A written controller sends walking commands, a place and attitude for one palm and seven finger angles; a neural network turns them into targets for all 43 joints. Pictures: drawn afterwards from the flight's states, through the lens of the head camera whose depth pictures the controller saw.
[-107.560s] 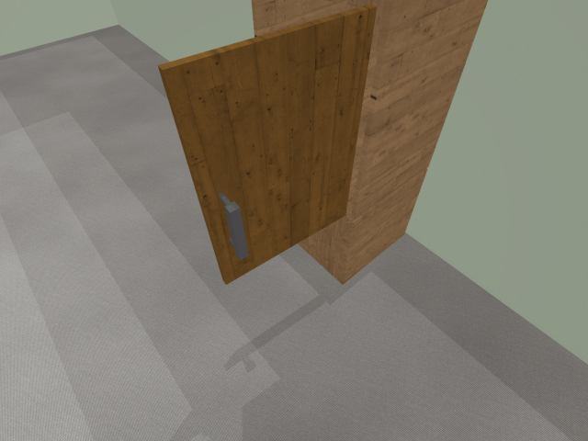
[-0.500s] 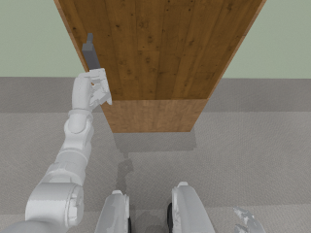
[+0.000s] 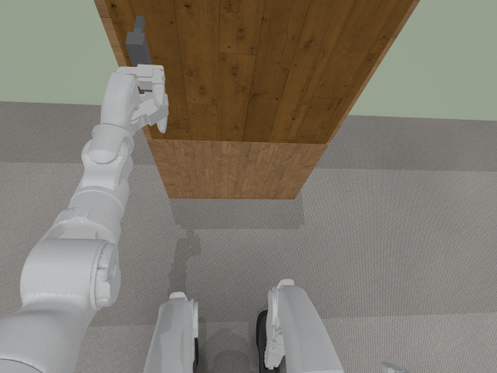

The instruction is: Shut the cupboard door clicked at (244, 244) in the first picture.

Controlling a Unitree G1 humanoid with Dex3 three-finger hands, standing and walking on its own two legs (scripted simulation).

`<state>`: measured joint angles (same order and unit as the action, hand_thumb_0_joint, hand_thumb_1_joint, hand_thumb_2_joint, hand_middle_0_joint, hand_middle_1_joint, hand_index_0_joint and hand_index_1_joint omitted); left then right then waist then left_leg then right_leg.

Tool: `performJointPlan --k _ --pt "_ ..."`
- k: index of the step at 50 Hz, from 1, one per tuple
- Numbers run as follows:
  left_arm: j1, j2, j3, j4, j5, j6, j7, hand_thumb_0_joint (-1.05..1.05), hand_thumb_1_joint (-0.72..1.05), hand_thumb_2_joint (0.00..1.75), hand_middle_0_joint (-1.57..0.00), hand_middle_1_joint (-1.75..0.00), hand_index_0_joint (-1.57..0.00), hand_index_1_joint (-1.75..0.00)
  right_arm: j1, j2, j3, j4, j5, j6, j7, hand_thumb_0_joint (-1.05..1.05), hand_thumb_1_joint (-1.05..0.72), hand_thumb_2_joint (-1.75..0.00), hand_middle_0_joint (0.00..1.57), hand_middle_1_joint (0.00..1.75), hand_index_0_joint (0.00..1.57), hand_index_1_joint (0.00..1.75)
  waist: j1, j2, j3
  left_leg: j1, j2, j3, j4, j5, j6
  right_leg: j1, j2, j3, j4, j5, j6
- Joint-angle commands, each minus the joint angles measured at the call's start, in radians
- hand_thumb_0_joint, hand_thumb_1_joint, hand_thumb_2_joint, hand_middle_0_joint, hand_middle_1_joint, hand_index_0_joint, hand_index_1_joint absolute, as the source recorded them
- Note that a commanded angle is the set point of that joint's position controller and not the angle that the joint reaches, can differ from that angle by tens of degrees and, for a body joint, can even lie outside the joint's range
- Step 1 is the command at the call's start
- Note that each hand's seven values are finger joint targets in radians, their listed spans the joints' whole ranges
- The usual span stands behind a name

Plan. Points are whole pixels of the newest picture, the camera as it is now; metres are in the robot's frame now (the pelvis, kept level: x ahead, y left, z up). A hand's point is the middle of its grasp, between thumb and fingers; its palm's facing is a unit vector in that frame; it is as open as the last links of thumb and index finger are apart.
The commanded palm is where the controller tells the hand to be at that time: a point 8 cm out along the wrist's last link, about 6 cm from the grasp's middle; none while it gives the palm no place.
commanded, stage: push the door shut along its arc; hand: left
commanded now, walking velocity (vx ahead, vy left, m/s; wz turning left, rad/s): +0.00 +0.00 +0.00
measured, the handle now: (149, 72) +0.58 +0.13 +0.05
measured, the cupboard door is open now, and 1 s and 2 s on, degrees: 0 0 0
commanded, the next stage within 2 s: pull the fist back off the door in 0.12 s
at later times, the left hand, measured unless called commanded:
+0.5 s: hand (173, 105) +0.51 +0.08 +0.06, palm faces +0.01 -1.00 -0.09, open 3.2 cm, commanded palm +0.51 +0.12 +0.05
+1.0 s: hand (175, 127) +0.48 +0.08 +0.05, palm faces +0.01 -1.00 -0.02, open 3.1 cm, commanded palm +0.44 +0.13 +0.05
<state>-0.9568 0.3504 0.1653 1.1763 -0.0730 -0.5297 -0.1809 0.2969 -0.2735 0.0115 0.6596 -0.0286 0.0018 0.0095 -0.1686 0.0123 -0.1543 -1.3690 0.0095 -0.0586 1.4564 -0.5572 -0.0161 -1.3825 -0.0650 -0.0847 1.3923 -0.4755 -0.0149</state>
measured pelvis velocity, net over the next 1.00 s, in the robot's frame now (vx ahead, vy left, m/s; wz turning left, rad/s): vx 0.03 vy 0.00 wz -0.02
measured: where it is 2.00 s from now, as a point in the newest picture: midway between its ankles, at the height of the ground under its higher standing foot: (227, 370)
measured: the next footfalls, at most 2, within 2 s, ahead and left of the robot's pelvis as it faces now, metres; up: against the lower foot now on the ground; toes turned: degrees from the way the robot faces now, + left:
none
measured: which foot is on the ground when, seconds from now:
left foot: down 0.00-1.00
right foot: down 0.00-1.00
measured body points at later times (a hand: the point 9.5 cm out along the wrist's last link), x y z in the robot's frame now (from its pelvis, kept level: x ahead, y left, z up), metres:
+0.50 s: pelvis -0.03 +0.02 -0.02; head +0.11 +0.04 +0.41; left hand +0.51 +0.14 +0.06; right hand -0.01 -0.24 -0.13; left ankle +0.06 +0.13 -0.58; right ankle +0.09 -0.12 -0.58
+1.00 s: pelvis +0.03 +0.00 +0.03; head +0.17 -0.01 +0.45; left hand +0.47 +0.14 +0.05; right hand +0.09 -0.27 -0.10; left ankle +0.06 +0.13 -0.58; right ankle +0.09 -0.12 -0.58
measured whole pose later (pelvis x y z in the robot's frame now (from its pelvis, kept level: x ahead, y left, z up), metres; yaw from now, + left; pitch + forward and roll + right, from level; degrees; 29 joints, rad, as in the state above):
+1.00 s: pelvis +0.03 +0.00 +0.03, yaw -1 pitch +26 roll +1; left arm -0.59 0.16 0.19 0.86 -0.06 -0.57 0.06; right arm 0.30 -0.25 -0.01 0.59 -0.04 0.01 0.05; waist -0.12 0.02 -0.17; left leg -1.22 0.01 -0.01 1.35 -0.58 -0.02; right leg -1.28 -0.01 0.00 1.32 -0.50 -0.01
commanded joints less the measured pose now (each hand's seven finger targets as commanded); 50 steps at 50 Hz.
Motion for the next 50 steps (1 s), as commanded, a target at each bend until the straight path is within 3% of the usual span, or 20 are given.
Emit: performJointPlan --k 1,7,10,11,12,13,14,16,19,21,23,29,31,34,38,40,42,45,47,50 --pt "-0.697 0.113 -0.039 -0.204 0.028 -0.012 -0.016 0.00 0.90 0.90 -1.30 -1.50 -1.30 -1.50 0.146 -0.169 -0.051 -0.055 0.003 -0.044 -0.023 0.00 -0.90 -0.90 0.20 0.30 0.20 0.30 -0.156 0.127 -0.449 0.242 -0.028 -0.003 -0.206 -0.096 0.057 0.227 0.069 0.079 -0.230 -0.073 -0.019" --pt "-0.763 0.116 -0.050 -0.210 0.017 0.008 -0.023 0.00 0.90 0.90 -1.30 -1.50 -1.30 -1.50 0.137 -0.182 -0.042 -0.048 0.007 -0.088 -0.036 0.00 -0.90 -0.90 0.20 0.30 0.20 0.30 -0.180 0.205 -0.456 0.283 -0.020 -0.031 -0.224 -0.173 0.053 0.135 0.073 0.066 -0.212 -0.106 -0.023" --pt "-0.753 0.150 -0.032 -0.179 0.017 0.026 -0.018 0.00 0.90 0.90 -1.30 -1.50 -1.30 -1.50 0.132 -0.191 -0.033 -0.046 0.009 -0.102 -0.039 0.00 -0.90 -0.90 0.20 0.30 0.20 0.30 -0.180 0.178 -0.439 0.256 -0.016 -0.040 -0.230 -0.211 0.050 0.126 0.074 0.064 -0.206 -0.127 -0.020" --pt "-0.766 0.129 -0.043 -0.183 0.013 0.031 -0.016 0.00 0.90 0.90 -1.30 -1.50 -1.30 -1.50 0.132 -0.190 -0.032 -0.047 0.009 -0.110 -0.040 0.00 -0.90 -0.90 0.20 0.30 0.20 0.30 -0.189 0.180 -0.447 0.261 -0.016 -0.040 -0.229 -0.214 0.052 0.121 0.075 0.064 -0.207 -0.129 -0.018" --pt "-0.765 0.132 0.133 -0.194 -0.088 0.033 0.128 0.00 0.90 0.90 -1.30 -1.50 -1.30 -1.50 0.125 -0.185 -0.032 -0.067 -0.010 -0.119 -0.047 0.00 -0.90 -0.90 0.20 0.30 0.20 0.30 -0.117 0.193 -0.457 0.248 -0.023 -0.066 -0.260 -0.244 0.037 0.118 0.070 0.056 -0.194 -0.117 -0.014" --pt "-0.722 0.098 0.100 -0.150 -0.064 0.037 0.201 0.00 0.90 0.90 -1.30 -1.50 -1.30 -1.50 0.114 -0.181 -0.027 -0.062 -0.013 -0.124 -0.039 0.00 -0.90 -0.90 0.20 0.30 0.20 0.30 -0.126 0.174 -0.470 0.262 -0.017 -0.086 -0.275 -0.272 0.029 0.104 0.072 0.047 -0.184 -0.122 -0.006" --pt "-0.695 0.030 0.072 -0.126 -0.062 0.046 0.246 0.00 0.90 0.90 -1.30 -1.50 -1.30 -1.50 0.108 -0.175 -0.028 -0.058 -0.014 -0.125 -0.031 0.00 -0.90 -0.90 0.20 0.30 0.20 0.30 -0.136 0.160 -0.431 0.263 -0.014 -0.091 -0.281 -0.287 0.026 0.078 0.073 0.040 -0.186 -0.121 -0.003" --pt "-0.732 0.078 0.088 -0.150 -0.009 0.031 0.312 0.00 0.90 0.90 -1.30 -1.50 -1.30 -1.50 0.128 -0.180 -0.032 -0.048 -0.031 -0.125 -0.017 0.00 -0.90 -0.90 0.20 0.30 0.20 0.30 -0.142 0.123 -0.447 0.242 -0.018 -0.085 -0.271 -0.275 0.027 0.103 0.071 0.041 -0.184 -0.117 0.001" --pt "-0.766 0.119 0.039 -0.157 0.123 -0.015 0.351 0.00 0.90 0.90 -1.30 -1.50 -1.30 -1.50 0.156 -0.178 -0.035 -0.037 -0.046 -0.117 0.007 0.00 -0.90 -0.90 0.20 0.30 0.20 0.30 -0.147 0.186 -0.486 0.261 -0.023 -0.069 -0.254 -0.219 0.028 0.099 0.067 0.045 -0.171 -0.095 -0.005" --pt "-0.771 0.108 -0.002 -0.144 0.178 -0.037 0.350 0.00 0.90 0.90 -1.30 -1.50 -1.30 -1.50 0.164 -0.178 -0.040 -0.032 -0.051 -0.107 0.018 0.00 -0.90 -0.90 0.20 0.30 0.20 0.30 -0.158 0.179 -0.471 0.270 -0.021 -0.069 -0.253 -0.231 0.029 0.088 0.068 0.047 -0.177 -0.110 -0.008" --pt "-0.754 0.092 -0.016 -0.129 0.186 -0.047 0.335 0.00 0.90 0.90 -1.30 -1.50 -1.30 -1.50 0.165 -0.183 -0.047 -0.034 -0.051 -0.103 0.023 0.00 -0.90 -0.90 0.20 0.30 0.20 0.30 -0.158 0.163 -0.472 0.287 -0.018 -0.079 -0.260 -0.235 0.027 0.088 0.067 0.044 -0.179 -0.113 -0.010" --pt "-0.667 0.062 0.025 -0.135 0.054 -0.010 0.257 0.00 0.90 0.90 -1.30 -1.50 -1.30 -1.50 0.150 -0.186 -0.049 -0.051 -0.031 -0.094 0.016 0.00 -0.90 -0.90 0.20 0.30 0.20 0.30 -0.110 0.115 -0.484 0.266 -0.026 -0.061 -0.277 -0.215 0.027 0.184 0.067 0.052 -0.203 -0.119 -0.011" --pt "-0.594 0.011 0.012 -0.160 0.028 -0.013 0.242 0.00 0.90 0.90 -1.30 -1.50 -1.30 -1.50 0.148 -0.177 -0.053 -0.062 -0.028 -0.091 0.018 0.00 -0.90 -0.90 0.20 0.30 0.20 0.30 -0.090 0.095 -0.493 0.270 -0.028 -0.046 -0.281 -0.185 0.028 0.218 0.068 0.054 -0.213 -0.111 -0.011" --pt "-0.492 0.004 0.030 -0.212 0.019 -0.039 0.237 0.00 0.90 0.90 -1.30 -1.50 -1.30 -1.50 0.148 -0.167 -0.055 -0.073 -0.028 -0.084 0.025 0.00 -0.90 -0.90 0.20 0.30 0.20 0.30 -0.049 0.107 -0.508 0.290 -0.028 -0.028 -0.285 -0.129 0.027 0.252 0.068 0.052 -0.211 -0.080 -0.014" --pt "-0.286 0.001 0.058 -0.246 0.038 -0.072 0.250 0.00 0.90 0.90 -1.30 -1.50 -1.30 -1.50 0.143 -0.149 -0.061 -0.102 -0.026 -0.058 0.036 0.00 -0.90 -0.90 0.20 0.30 0.20 0.30 0.003 0.062 -0.495 0.276 -0.029 0.010 -0.283 -0.023 0.031 0.342 0.072 0.061 -0.223 -0.031 -0.017" --pt "-0.217 -0.002 0.068 -0.271 0.041 -0.077 0.260 0.00 0.90 0.90 -1.30 -1.50 -1.30 -1.50 0.133 -0.141 -0.066 -0.114 -0.023 -0.039 0.037 0.00 -0.90 -0.90 0.20 0.30 0.20 0.30 0.006 0.003 -0.462 0.241 -0.030 0.035 -0.273 0.012 0.038 0.401 0.072 0.077 -0.248 -0.010 -0.010" --pt "-0.164 0.024 0.093 -0.350 0.040 -0.096 0.266 0.00 0.90 0.90 -1.30 -1.50 -1.30 -1.50 0.124 -0.133 -0.069 -0.133 -0.022 -0.030 0.034 0.00 -0.90 -0.90 0.20 0.30 0.20 0.30 0.031 -0.010 -0.490 0.239 -0.031 0.049 -0.265 0.070 0.042 0.471 0.070 0.094 -0.254 0.046 -0.010" --pt "-0.057 -0.005 0.082 -0.480 0.024 -0.121 0.261 0.00 0.90 0.90 -1.30 -1.50 -1.30 -1.50 0.105 -0.118 -0.079 -0.152 -0.017 -0.022 0.032 0.00 -0.90 -0.90 0.20 0.30 0.20 0.30 0.053 -0.030 -0.557 0.274 -0.032 0.067 -0.259 0.170 0.042 0.574 0.067 0.108 -0.252 0.190 -0.006" --pt "0.024 -0.046 0.041 -0.577 0.010 -0.138 0.245 0.00 0.90 0.90 -1.30 -1.50 -1.30 -1.50 0.100 -0.111 -0.084 -0.166 -0.016 -0.024 0.029 0.00 -0.90 -0.90 0.20 0.30 0.20 0.30 0.059 -0.031 -0.591 0.314 -0.032 0.071 -0.258 0.251 0.042 0.628 0.066 0.109 -0.241 0.311 -0.005" --pt "0.160 -0.095 -0.022 -0.649 0.007 -0.135 0.209 0.00 0.90 0.90 -1.30 -1.50 -1.30 -1.50 0.086 -0.104 -0.093 -0.167 -0.008 -0.017 0.029 0.00 -0.90 -0.90 0.20 0.30 0.20 0.30 0.065 -0.025 -0.569 0.357 -0.028 0.073 -0.266 0.304 0.035 0.651 0.062 0.103 -0.241 0.393 -0.004"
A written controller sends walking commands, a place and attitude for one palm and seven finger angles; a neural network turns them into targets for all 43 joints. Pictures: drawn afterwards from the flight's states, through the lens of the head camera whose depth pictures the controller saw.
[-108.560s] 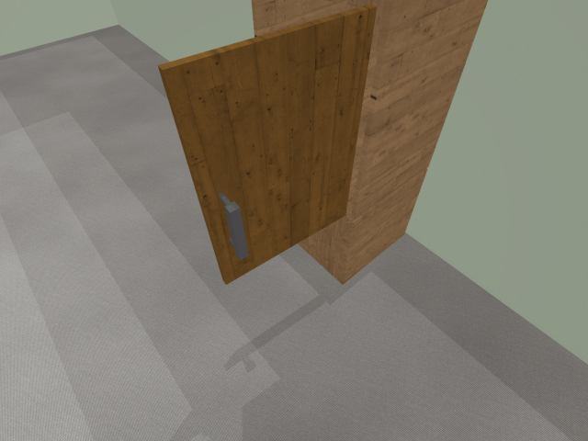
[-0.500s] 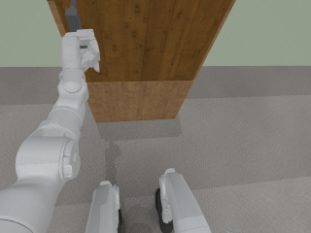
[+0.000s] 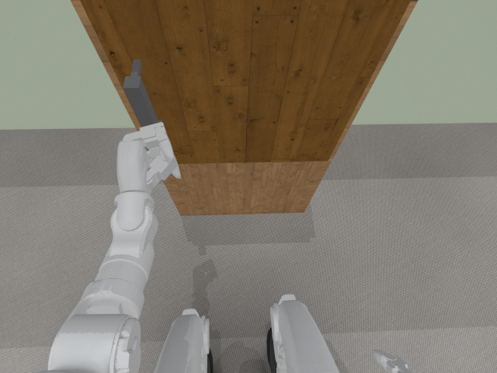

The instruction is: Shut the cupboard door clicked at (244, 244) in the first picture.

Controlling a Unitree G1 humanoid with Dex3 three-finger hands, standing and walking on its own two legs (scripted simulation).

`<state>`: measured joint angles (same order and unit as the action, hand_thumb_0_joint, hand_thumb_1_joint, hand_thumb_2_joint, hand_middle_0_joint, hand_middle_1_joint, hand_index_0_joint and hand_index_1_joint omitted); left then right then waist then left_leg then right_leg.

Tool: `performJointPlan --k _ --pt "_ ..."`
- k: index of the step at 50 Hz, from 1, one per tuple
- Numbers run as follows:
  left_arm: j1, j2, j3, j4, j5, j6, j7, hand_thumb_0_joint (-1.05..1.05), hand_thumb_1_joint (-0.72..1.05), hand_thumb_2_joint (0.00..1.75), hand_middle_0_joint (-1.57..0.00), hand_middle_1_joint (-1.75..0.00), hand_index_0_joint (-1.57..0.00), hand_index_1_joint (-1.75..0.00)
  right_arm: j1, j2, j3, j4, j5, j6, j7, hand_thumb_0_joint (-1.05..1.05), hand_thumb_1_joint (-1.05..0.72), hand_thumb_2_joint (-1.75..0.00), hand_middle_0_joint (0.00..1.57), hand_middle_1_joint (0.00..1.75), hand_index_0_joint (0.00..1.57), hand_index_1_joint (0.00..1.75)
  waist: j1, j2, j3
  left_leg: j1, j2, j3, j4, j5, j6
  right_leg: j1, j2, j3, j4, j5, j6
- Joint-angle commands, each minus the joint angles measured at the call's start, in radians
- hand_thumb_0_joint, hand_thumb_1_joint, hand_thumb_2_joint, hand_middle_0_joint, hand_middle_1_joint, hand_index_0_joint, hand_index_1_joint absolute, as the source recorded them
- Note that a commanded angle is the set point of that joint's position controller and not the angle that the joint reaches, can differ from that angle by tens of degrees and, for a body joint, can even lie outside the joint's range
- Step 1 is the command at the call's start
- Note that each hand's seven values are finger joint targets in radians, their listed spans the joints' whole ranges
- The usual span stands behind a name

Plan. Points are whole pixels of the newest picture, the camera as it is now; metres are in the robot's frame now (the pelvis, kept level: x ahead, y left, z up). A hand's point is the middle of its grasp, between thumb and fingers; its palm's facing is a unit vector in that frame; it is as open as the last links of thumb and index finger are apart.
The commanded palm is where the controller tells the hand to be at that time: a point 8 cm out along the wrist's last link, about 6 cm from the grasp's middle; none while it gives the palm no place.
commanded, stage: pull the fist back off the door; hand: left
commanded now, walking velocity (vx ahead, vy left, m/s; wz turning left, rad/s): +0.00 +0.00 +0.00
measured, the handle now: (148, 108) +0.55 +0.14 +0.03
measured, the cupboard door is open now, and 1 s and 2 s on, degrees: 0 0 0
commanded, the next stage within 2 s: draw the hand back to the body in 0.10 s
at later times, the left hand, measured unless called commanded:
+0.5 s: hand (130, 181) +0.37 +0.13 +0.10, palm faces -0.02 -1.00 -0.06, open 3.1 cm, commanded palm +0.35 +0.19 +0.10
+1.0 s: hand out of the picture +0.30 +0.21 +0.19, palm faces +0.20 -0.94 -0.28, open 3.3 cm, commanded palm +0.26 +0.26 +0.22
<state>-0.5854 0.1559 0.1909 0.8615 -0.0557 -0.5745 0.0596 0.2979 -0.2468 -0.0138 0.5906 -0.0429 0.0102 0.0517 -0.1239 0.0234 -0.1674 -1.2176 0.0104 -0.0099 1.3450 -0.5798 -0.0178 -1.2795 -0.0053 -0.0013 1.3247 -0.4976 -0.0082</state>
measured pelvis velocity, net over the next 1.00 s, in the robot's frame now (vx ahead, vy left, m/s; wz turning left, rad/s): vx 0.05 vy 0.01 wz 0.02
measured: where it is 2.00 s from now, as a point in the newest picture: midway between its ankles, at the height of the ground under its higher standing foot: outside the picture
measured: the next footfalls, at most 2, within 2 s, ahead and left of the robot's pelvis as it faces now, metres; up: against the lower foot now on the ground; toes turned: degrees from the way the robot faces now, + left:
none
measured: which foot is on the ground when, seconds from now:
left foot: down 0.00-1.00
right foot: down 0.00-1.00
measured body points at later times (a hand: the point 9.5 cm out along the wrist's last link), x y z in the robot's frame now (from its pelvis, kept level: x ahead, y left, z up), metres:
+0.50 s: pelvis +0.03 +0.00 +0.05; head +0.12 -0.02 +0.49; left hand +0.37 +0.19 +0.10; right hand +0.17 -0.23 -0.07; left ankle +0.02 +0.13 -0.60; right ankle +0.06 -0.11 -0.60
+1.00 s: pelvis +0.05 +0.01 +0.11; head +0.05 +0.00 +0.56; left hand +0.28 +0.26 +0.21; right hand +0.23 -0.21 +0.03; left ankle +0.02 +0.13 -0.60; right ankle +0.06 -0.11 -0.60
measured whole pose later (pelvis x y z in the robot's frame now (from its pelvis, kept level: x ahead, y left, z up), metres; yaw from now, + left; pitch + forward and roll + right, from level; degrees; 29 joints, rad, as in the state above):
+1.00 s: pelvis +0.05 +0.01 +0.11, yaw +1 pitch +3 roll +0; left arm 0.27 0.29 0.09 -0.10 -0.07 -0.06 0.08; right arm 0.25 -0.22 0.04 0.48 0.04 0.00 -0.11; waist 0.01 0.04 -0.08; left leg -0.38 -0.01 -0.02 0.74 -0.42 0.00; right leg -0.42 -0.02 -0.02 0.72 -0.36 0.01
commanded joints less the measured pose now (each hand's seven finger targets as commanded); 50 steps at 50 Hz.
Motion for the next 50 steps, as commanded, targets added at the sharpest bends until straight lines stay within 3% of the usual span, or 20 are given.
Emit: performJointPlan --k 1,5,7,11,12,14,17,21,22,25,27,30,33,36,37,38,40,42,45,50 --pt "-0.185 0.069 -0.085 -0.353 -0.011 -0.084 -0.046 0.00 0.90 0.90 -1.30 -1.50 -1.30 -1.50 0.078 -0.128 -0.069 -0.100 0.009 -0.023 -0.015 0.00 -0.90 -0.90 0.20 0.30 0.20 0.30 0.011 -0.039 -0.531 0.216 -0.028 0.025 -0.157 0.334 0.037 0.541 0.001 0.017 -0.179 0.428 -0.009" --pt "-0.229 0.034 -0.134 -0.343 -0.028 -0.051 -0.079 0.00 0.90 0.90 -1.30 -1.50 -1.30 -1.50 0.065 -0.126 -0.069 -0.076 0.014 -0.017 -0.032 0.00 -0.90 -0.90 0.20 0.30 0.20 0.30 -0.029 -0.053 -0.436 0.213 -0.027 0.014 -0.143 0.308 0.038 0.477 -0.004 0.010 -0.186 0.398 -0.003" --pt "-0.229 0.046 -0.129 -0.366 -0.036 -0.048 -0.085 0.00 0.90 0.90 -1.30 -1.50 -1.30 -1.50 0.049 -0.127 -0.067 -0.086 0.015 -0.021 -0.040 0.00 -0.90 -0.90 0.20 0.30 0.20 0.30 -0.015 -0.008 -0.429 0.228 -0.032 0.012 -0.138 0.325 0.038 0.459 -0.004 0.009 -0.178 0.399 -0.010" --pt "-0.234 0.063 -0.100 -0.337 -0.042 -0.050 -0.088 0.00 0.90 0.90 -1.30 -1.50 -1.30 -1.50 0.018 -0.118 -0.061 -0.082 0.012 -0.022 -0.046 0.00 -0.90 -0.90 0.20 0.30 0.20 0.30 -0.001 -0.018 -0.453 0.213 -0.036 0.011 -0.122 0.344 0.036 0.477 -0.008 0.013 -0.160 0.423 -0.011" --pt "-0.184 0.123 -0.046 -0.401 -0.047 -0.054 -0.087 0.00 0.90 0.90 -1.30 -1.50 -1.30 -1.50 0.017 -0.122 -0.064 -0.106 0.013 -0.022 -0.048 0.00 -0.90 -0.90 0.20 0.30 0.20 0.30 0.039 0.016 -0.518 0.245 -0.038 0.012 -0.129 0.386 0.034 0.523 -0.007 0.016 -0.150 0.460 -0.018" --pt "-0.083 0.152 -0.025 -0.532 -0.050 -0.046 -0.089 0.00 0.90 0.90 -1.30 -1.50 -1.30 -1.50 0.000 -0.113 -0.063 -0.143 0.019 -0.015 -0.044 0.00 -0.90 -0.90 0.20 0.30 0.20 0.30 0.094 0.068 -0.650 0.356 -0.038 0.019 -0.169 0.481 0.026 0.624 -0.010 0.019 -0.153 0.558 -0.022" --pt "0.137 0.161 -0.027 -0.670 -0.074 0.018 -0.105 0.00 0.90 0.90 -1.30 -1.50 -1.30 -1.50 -0.002 -0.104 -0.057 -0.198 0.037 -0.006 -0.040 0.00 -0.90 -0.90 0.20 0.30 0.20 0.30 0.130 0.061 -0.674 0.432 -0.034 0.019 -0.231 0.565 0.027 0.744 -0.004 0.010 -0.198 0.636 -0.023" --pt "0.258 0.077 -0.120 -0.724 -0.106 0.139 -0.140 0.00 0.90 0.90 -1.30 -1.50 -1.30 -1.50 -0.007 -0.100 -0.047 -0.224 0.065 0.008 -0.056 0.00 -0.90 -0.90 0.20 0.30 0.20 0.30 0.072 -0.094 -0.421 0.401 -0.028 0.027 -0.331 0.401 0.039 0.763 0.002 -0.001 -0.332 0.515 0.004" --pt "0.255 0.084 -0.107 -0.714 -0.121 0.158 -0.146 0.00 0.90 0.90 -1.30 -1.50 -1.30 -1.50 -0.007 -0.105 -0.045 -0.224 0.071 0.005 -0.068 0.00 -0.90 -0.90 0.20 0.30 0.20 0.30 0.058 -0.137 -0.358 0.395 -0.027 0.021 -0.346 0.370 0.043 0.759 0.003 -0.002 -0.363 0.473 0.005" --pt "0.225 0.100 -0.091 -0.720 -0.144 0.164 -0.160 0.00 0.90 0.90 -1.30 -1.50 -1.30 -1.50 -0.033 -0.113 -0.035 -0.211 0.073 -0.014 -0.091 0.00 -0.90 -0.90 0.20 0.30 0.20 0.30 0.043 -0.177 -0.235 0.391 -0.030 0.021 -0.377 0.236 0.045 0.711 -0.006 0.011 -0.443 0.279 0.015" --pt "0.228 0.120 -0.077 -0.742 -0.155 0.144 -0.171 0.00 0.90 0.90 -1.30 -1.50 -1.30 -1.50 -0.048 -0.116 -0.028 -0.211 0.073 -0.032 -0.102 0.00 -0.90 -0.90 0.20 0.30 0.20 0.30 0.049 -0.129 -0.191 0.425 -0.033 0.017 -0.399 0.210 0.047 0.703 -0.006 0.013 -0.474 0.210 0.007" --pt "0.288 0.153 -0.061 -0.765 -0.151 0.124 -0.201 0.00 0.90 0.90 -1.30 -1.50 -1.30 -1.50 -0.063 -0.111 -0.020 -0.209 0.072 -0.052 -0.104 0.00 -0.90 -0.90 0.20 0.30 0.20 0.30 0.078 -0.054 -0.209 0.489 -0.033 0.013 -0.440 0.225 0.043 0.732 -0.004 0.003 -0.477 0.215 -0.005" --pt "0.391 0.208 -0.026 -0.851 -0.155 0.140 -0.225 0.00 0.90 0.90 -1.24 -1.44 -1.24 -1.44 -0.078 -0.108 -0.014 -0.233 0.079 -0.063 -0.102 0.00 -0.90 -0.90 0.20 0.30 0.20 0.30 0.118 0.077 -0.232 0.578 -0.031 0.013 -0.498 0.293 0.036 0.792 0.004 -0.017 -0.482 0.281 -0.019" --pt "0.480 0.214 -0.019 -0.956 -0.180 0.183 -0.238 0.00 0.90 0.90 -1.16 -1.35 -1.16 -1.35 -0.082 -0.103 -0.010 -0.255 0.086 -0.077 -0.100 0.00 -0.90 -0.90 0.20 0.30 0.20 0.30 0.123 0.074 -0.230 0.642 -0.023 0.004 -0.543 0.354 0.033 0.837 0.012 -0.039 -0.498 0.339 -0.019" --pt "0.533 0.297 -0.029 -0.972 -0.062 0.255 -0.139 0.00 0.90 0.90 -1.13 -1.32 -1.13 -1.32 -0.096 -0.084 -0.023 -0.260 0.084 -0.050 -0.122 0.00 -0.90 -0.90 0.20 0.30 0.20 0.30 0.152 0.032 -0.274 0.688 -0.024 0.009 -0.591 0.373 0.034 0.891 -0.008 0.007 -0.552 0.328 -0.029" --pt "0.527 0.225 -0.081 -1.041 -0.048 0.300 -0.087 0.00 0.90 0.90 -1.11 -1.29 -1.11 -1.29 -0.114 -0.066 -0.011 -0.289 0.082 -0.042 -0.133 0.00 -0.90 -0.90 0.20 0.30 0.20 0.30 0.121 0.035 -0.185 0.695 -0.023 0.013 -0.620 0.344 0.034 0.866 -0.010 0.001 -0.583 0.303 -0.020" --pt "0.596 0.229 -0.070 -1.082 -0.033 0.357 -0.035 0.00 0.90 0.90 -1.05 -1.23 -1.05 -1.23 -0.115 -0.074 -0.009 -0.288 0.082 -0.042 -0.144 0.00 -0.90 -0.90 0.20 0.30 0.20 0.30 0.123 0.047 -0.108 0.703 -0.017 0.009 -0.650 0.318 0.032 0.874 -0.013 -0.011 -0.612 0.275 -0.018" --pt "0.650 0.260 -0.038 -1.109 -0.024 0.399 0.001 0.00 0.90 0.90 -1.00 -1.17 -1.00 -1.17 -0.125 -0.076 -0.003 -0.283 0.078 -0.042 -0.157 0.00 -0.90 -0.90 0.20 0.30 0.20 0.30 0.126 0.009 -0.064 0.724 -0.013 0.007 -0.675 0.337 0.039 0.914 -0.009 -0.019 -0.648 0.290 -0.019" --pt "0.663 0.262 -0.030 -1.155 -0.010 0.433 0.030 0.00 0.90 0.90 -0.92 -1.08 -0.92 -1.08 -0.138 -0.073 0.005 -0.278 0.077 -0.050 -0.169 0.00 -0.90 -0.90 0.20 0.30 0.20 0.30 0.125 -0.027 -0.042 0.798 -0.006 0.007 -0.722 0.343 0.039 0.948 -0.010 -0.025 -0.694 0.287 -0.013" --pt "0.698 0.285 0.009 -1.243 -0.002 0.464 0.057 0.00 0.90 0.90 -0.78 -0.93 -0.78 -0.93 -0.155 -0.068 0.020 -0.248 0.072 -0.087 -0.176 0.00 -0.90 -0.90 0.20 0.30 0.20 0.30 0.142 0.035 -0.015 0.911 -0.003 0.000 -0.795 0.429 0.036 1.024 -0.010 -0.036 -0.749 0.355 -0.016"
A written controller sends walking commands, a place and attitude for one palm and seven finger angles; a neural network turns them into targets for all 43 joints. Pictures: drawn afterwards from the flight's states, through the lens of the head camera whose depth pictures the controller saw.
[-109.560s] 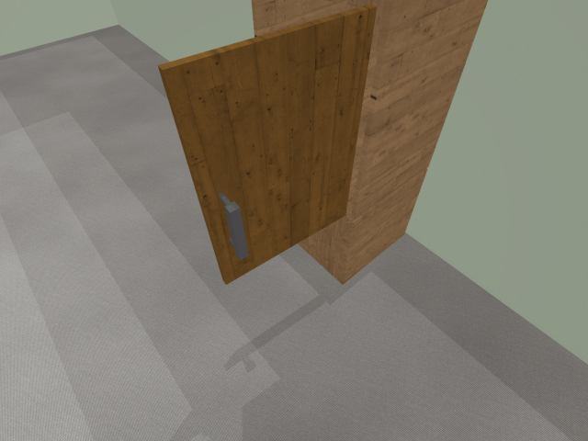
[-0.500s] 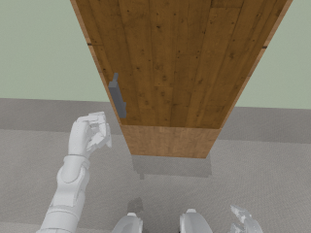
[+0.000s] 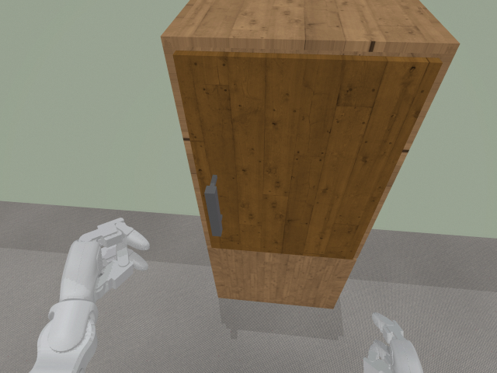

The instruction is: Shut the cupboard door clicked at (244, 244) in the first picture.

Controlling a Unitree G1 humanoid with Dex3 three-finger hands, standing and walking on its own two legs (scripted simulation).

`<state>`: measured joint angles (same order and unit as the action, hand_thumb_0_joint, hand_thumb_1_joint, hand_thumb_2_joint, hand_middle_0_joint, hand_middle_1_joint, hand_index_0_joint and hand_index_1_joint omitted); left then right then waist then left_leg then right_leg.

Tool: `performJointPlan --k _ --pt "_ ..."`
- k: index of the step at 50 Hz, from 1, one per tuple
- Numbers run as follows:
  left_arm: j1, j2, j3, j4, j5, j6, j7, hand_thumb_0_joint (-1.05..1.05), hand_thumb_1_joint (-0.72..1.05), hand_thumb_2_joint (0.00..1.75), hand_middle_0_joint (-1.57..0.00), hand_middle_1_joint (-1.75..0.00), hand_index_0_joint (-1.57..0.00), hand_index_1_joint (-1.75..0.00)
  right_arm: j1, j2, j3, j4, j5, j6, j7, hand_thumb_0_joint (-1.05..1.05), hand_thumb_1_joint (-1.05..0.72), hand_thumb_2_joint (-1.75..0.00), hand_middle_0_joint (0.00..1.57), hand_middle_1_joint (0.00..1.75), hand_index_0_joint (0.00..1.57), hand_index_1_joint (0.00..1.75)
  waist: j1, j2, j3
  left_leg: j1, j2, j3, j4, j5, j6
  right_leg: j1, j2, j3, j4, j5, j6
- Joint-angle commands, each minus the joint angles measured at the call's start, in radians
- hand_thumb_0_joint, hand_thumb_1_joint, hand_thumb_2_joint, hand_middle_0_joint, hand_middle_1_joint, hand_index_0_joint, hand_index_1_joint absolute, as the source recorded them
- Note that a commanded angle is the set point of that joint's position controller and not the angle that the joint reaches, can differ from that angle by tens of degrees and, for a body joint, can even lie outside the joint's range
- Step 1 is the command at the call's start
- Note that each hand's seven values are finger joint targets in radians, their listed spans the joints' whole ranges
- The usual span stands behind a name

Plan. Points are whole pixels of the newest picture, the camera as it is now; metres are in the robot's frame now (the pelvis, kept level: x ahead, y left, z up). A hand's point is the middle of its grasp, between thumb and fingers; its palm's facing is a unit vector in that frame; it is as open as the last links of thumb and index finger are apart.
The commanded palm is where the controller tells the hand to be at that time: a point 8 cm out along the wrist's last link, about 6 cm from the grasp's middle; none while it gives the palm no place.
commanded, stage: draw the hand back to the body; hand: left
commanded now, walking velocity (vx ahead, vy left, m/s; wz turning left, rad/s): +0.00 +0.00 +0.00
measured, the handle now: (215, 206) +0.51 +0.12 -0.09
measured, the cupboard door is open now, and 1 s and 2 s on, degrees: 0 0 0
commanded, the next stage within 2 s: step back with the hand held close in 0.80 s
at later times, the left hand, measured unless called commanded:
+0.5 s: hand (6, 250) +0.20 +0.28 +0.20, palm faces +0.50 -0.76 -0.41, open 6.6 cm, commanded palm +0.16 +0.30 +0.20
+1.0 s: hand (26, 253) +0.20 +0.26 +0.19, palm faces +0.48 -0.77 -0.42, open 7.4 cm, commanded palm +0.14 +0.29 +0.20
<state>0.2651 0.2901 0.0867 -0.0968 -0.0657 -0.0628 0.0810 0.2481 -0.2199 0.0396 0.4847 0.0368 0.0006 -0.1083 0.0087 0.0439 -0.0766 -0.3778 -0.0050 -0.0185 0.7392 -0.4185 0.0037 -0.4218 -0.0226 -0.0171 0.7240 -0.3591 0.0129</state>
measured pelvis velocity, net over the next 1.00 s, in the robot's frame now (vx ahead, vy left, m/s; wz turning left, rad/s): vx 0.00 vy -0.01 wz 0.00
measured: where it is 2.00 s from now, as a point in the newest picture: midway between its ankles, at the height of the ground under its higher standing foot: outside the picture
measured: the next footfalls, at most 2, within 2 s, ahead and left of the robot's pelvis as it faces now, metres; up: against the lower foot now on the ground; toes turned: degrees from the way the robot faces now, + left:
none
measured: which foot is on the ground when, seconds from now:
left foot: down 0.00-1.00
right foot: down 0.00-1.00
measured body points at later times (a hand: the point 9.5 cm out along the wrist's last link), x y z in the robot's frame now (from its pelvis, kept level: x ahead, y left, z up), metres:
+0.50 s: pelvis +0.02 +0.00 +0.02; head -0.01 -0.02 +0.47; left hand +0.17 +0.31 +0.22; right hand +0.20 -0.21 -0.06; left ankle -0.02 +0.12 -0.71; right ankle +0.01 -0.13 -0.71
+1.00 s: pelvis +0.00 -0.01 +0.02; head -0.01 -0.04 +0.47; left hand +0.17 +0.30 +0.22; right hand +0.18 -0.23 -0.06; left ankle -0.02 +0.12 -0.71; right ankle +0.01 -0.13 -0.71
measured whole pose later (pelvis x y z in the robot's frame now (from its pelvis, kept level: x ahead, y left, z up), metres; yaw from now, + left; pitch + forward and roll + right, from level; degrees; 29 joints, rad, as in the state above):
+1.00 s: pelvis +0.00 -0.01 +0.02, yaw +0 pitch -3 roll +0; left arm 0.43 0.34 0.39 -0.33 -0.06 -0.12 0.11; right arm 0.21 -0.23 0.02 0.62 0.02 -0.12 -0.07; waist 0.04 0.09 0.00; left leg -0.13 0.02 -0.02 0.48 -0.30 -0.01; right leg -0.17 0.00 -0.03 0.46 -0.24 0.00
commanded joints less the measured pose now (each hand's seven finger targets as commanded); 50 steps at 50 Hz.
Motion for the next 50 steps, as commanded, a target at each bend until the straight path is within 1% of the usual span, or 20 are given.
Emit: performJointPlan --k 1,2,6,7,11,12,13,15,21,23,25,30,32,34,38,42,46,47,48,50 --pt "-0.130 0.139 0.109 -0.291 0.006 -0.040 0.036 0.00 0.90 0.90 -0.75 -0.90 -0.75 -0.90 -0.111 -0.090 -0.031 -0.136 -0.011 -0.085 -0.015 0.00 -0.90 -0.90 0.20 0.30 0.20 0.30 0.011 0.019 -0.085 0.080 0.013 0.009 -0.204 0.268 0.014 0.177 0.007 -0.023 -0.161 0.217 -0.036" --pt "-0.110 0.159 0.131 -0.299 0.005 -0.035 0.039 0.00 0.90 0.90 -0.72 -0.87 -0.72 -0.87 -0.116 -0.096 -0.032 -0.130 -0.012 -0.094 -0.015 0.00 -0.90 -0.90 0.20 0.30 0.20 0.30 0.017 -0.012 -0.078 0.083 0.015 0.008 -0.215 0.278 0.014 0.198 0.008 -0.022 -0.177 0.226 -0.036" --pt "-0.067 0.166 0.174 -0.366 0.006 -0.031 0.043 0.00 0.90 0.90 -0.61 -0.75 -0.61 -0.75 -0.132 -0.087 -0.026 -0.105 -0.017 -0.122 -0.007 0.00 -0.90 -0.90 0.20 0.30 0.20 0.30 0.027 0.015 -0.042 0.129 0.019 0.009 -0.262 0.318 0.008 0.237 0.009 -0.030 -0.212 0.252 -0.033" --pt "-0.035 0.180 0.195 -0.353 0.004 -0.027 0.043 0.00 0.90 0.90 -0.58 -0.72 -0.58 -0.72 -0.133 -0.093 -0.027 -0.096 -0.020 -0.129 -0.004 0.00 -0.90 -0.90 0.20 0.30 0.20 0.30 0.032 -0.001 -0.025 0.126 0.020 0.010 -0.270 0.331 0.010 0.250 0.010 -0.027 -0.228 0.267 -0.034" --pt "0.006 0.190 0.243 -0.448 0.006 -0.037 0.043 0.00 0.90 0.90 -0.47 -0.60 -0.47 -0.60 -0.136 -0.085 -0.026 -0.077 -0.025 -0.151 0.009 0.00 -0.90 -0.90 0.20 0.30 0.20 0.30 0.041 0.057 -0.033 0.171 0.024 0.012 -0.297 0.416 -0.001 0.291 0.009 -0.032 -0.243 0.317 -0.032" --pt "0.030 0.216 0.276 -0.446 0.005 -0.037 0.044 0.00 0.90 0.90 -0.45 -0.57 -0.45 -0.57 -0.141 -0.091 -0.030 -0.070 -0.027 -0.159 0.011 0.00 -0.90 -0.90 0.20 0.30 0.20 0.30 0.047 0.028 -0.030 0.171 0.024 0.017 -0.300 0.415 0.003 0.298 0.011 -0.030 -0.256 0.328 -0.030" --pt "0.026 0.217 0.285 -0.483 0.005 -0.042 0.044 0.00 0.90 0.90 -0.42 -0.54 -0.42 -0.54 -0.139 -0.087 -0.030 -0.071 -0.028 -0.163 0.014 0.00 -0.90 -0.90 0.20 0.30 0.20 0.30 0.047 0.047 -0.046 0.179 0.023 0.018 -0.307 0.435 0.000 0.320 0.006 -0.031 -0.251 0.338 -0.031" --pt "0.052 0.225 0.316 -0.492 0.002 -0.045 0.044 0.00 0.90 0.90 -0.36 -0.48 -0.36 -0.48 -0.142 -0.085 -0.034 -0.063 -0.027 -0.168 0.017 0.00 -0.90 -0.90 0.20 0.30 0.20 0.30 0.050 0.022 -0.029 0.185 0.025 0.024 -0.312 0.441 -0.001 0.315 0.010 -0.033 -0.260 0.344 -0.029" --pt "0.085 0.277 0.421 -0.540 -0.002 -0.065 0.050 0.00 0.90 0.90 -0.20 -0.30 -0.20 -0.30 -0.149 -0.086 -0.044 -0.045 -0.026 -0.183 0.020 0.00 -0.90 -0.90 0.20 0.30 0.20 0.30 0.061 0.041 -0.015 0.197 0.025 0.034 -0.329 0.436 -0.001 0.329 0.012 -0.029 -0.280 0.344 -0.027" --pt "0.104 0.211 0.365 -0.470 -0.002 -0.058 0.042 0.00 0.90 0.90 -0.20 -0.30 -0.20 -0.30 -0.142 -0.092 -0.045 -0.031 -0.027 -0.182 0.023 0.00 -0.90 -0.90 0.20 0.30 0.20 0.30 0.050 0.022 0.037 0.192 0.027 0.032 -0.339 0.424 -0.002 0.307 0.010 -0.034 -0.290 0.322 -0.025" --pt "0.094 0.189 0.338 -0.442 -0.002 -0.053 0.038 0.00 0.90 0.90 -0.20 -0.30 -0.20 -0.30 -0.141 -0.100 -0.051 -0.029 -0.025 -0.178 0.026 0.00 -0.90 -0.90 0.20 0.30 0.20 0.30 0.043 0.016 0.072 0.191 0.029 0.034 -0.346 0.386 0.000 0.279 0.010 -0.032 -0.302 0.289 -0.022" --pt "0.075 0.225 0.364 -0.463 0.003 -0.065 0.044 0.00 0.90 0.90 -0.20 -0.30 -0.20 -0.30 -0.152 -0.103 -0.058 -0.030 -0.029 -0.174 0.020 0.00 -0.90 -0.90 0.20 0.30 0.20 0.30 0.054 -0.027 0.009 0.210 0.021 0.036 -0.351 0.364 0.013 0.314 0.007 -0.026 -0.304 0.280 -0.020" --pt "0.057 0.274 0.401 -0.508 0.005 -0.076 0.049 0.00 0.90 0.90 -0.20 -0.30 -0.20 -0.30 -0.163 -0.103 -0.057 -0.029 -0.032 -0.183 0.014 0.00 -0.90 -0.90 0.20 0.30 0.20 0.30 0.065 0.009 -0.029 0.218 0.016 0.037 -0.351 0.355 0.016 0.341 0.004 -0.021 -0.307 0.277 -0.022" --pt "0.061 0.273 0.400 -0.546 0.009 -0.086 0.054 0.00 0.90 0.90 -0.20 -0.30 -0.20 -0.30 -0.167 -0.091 -0.053 -0.028 -0.033 -0.194 0.012 0.00 -0.90 -0.90 0.20 0.30 0.20 0.30 0.068 0.064 -0.050 0.222 0.011 0.040 -0.349 0.369 0.013 0.358 0.002 -0.020 -0.299 0.297 -0.025" --pt "0.091 0.263 0.399 -0.521 0.005 -0.083 0.056 0.00 0.90 0.90 -0.20 -0.30 -0.20 -0.30 -0.169 -0.086 -0.048 -0.019 -0.033 -0.206 0.011 0.00 -0.90 -0.90 0.20 0.30 0.20 0.30 0.065 0.060 0.011 0.205 0.013 0.043 -0.351 0.374 0.010 0.343 0.004 -0.016 -0.311 0.309 -0.025" --pt "0.100 0.237 0.390 -0.443 0.003 -0.081 0.047 0.00 0.90 0.90 -0.20 -0.30 -0.20 -0.30 -0.167 -0.091 -0.055 -0.006 -0.027 -0.201 0.013 0.00 -0.90 -0.90 0.20 0.30 0.20 0.30 0.058 0.004 0.087 0.193 0.021 0.046 -0.361 0.329 0.012 0.295 0.013 -0.015 -0.345 0.252 -0.021" --pt "0.101 0.225 0.379 -0.440 -0.003 -0.085 0.040 0.00 0.90 0.90 -0.20 -0.30 -0.20 -0.30 -0.165 -0.092 -0.059 -0.013 -0.027 -0.192 0.019 0.00 -0.90 -0.90 0.20 0.30 0.20 0.30 0.058 -0.001 0.055 0.206 0.018 0.051 -0.362 0.329 0.017 0.310 0.008 -0.010 -0.336 0.254 -0.017" --pt "-0.088 0.385 0.530 -0.469 0.011 -0.139 0.058 0.00 0.90 0.90 -0.20 -0.30 -0.20 -0.30 -0.150 -0.116 -0.051 -0.047 -0.014 -0.174 0.026 0.00 -0.90 -0.90 0.20 0.30 0.20 0.30 0.013 0.051 0.131 0.144 0.024 0.026 -0.343 0.234 0.026 0.249 -0.041 0.088 -0.393 0.265 -0.023" --pt "0.042 0.285 0.453 -0.409 0.006 -0.149 0.048 0.00 0.90 0.90 -0.20 -0.30 -0.20 -0.30 -0.157 -0.113 -0.068 -0.025 -0.021 -0.162 0.026 0.00 -0.90 -0.90 0.20 0.30 0.20 0.30 0.011 -0.039 0.062 0.146 0.026 0.019 -0.288 0.229 0.032 0.242 -0.075 0.112 -0.406 0.264 -0.039" --pt "0.129 0.242 0.402 -0.408 0.011 -0.150 0.043 0.00 0.90 0.90 -0.20 -0.30 -0.20 -0.30 -0.153 -0.120 -0.079 -0.024 -0.026 -0.138 0.036 0.00 -0.90 -0.90 0.20 0.30 0.20 0.30 0.002 -0.101 0.037 0.166 0.016 0.023 -0.233 0.245 0.028 0.215 -0.112 0.148 -0.425 0.292 -0.057"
